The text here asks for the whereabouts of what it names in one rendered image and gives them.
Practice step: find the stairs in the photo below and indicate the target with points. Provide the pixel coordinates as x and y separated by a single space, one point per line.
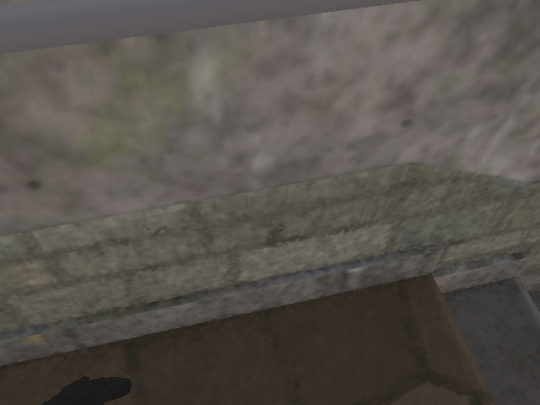
500 323

